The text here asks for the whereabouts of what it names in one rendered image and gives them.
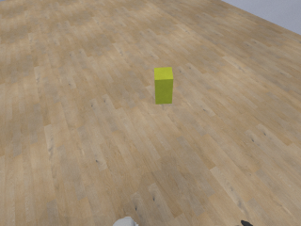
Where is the carton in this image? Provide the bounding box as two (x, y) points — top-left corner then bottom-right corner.
(154, 67), (174, 105)

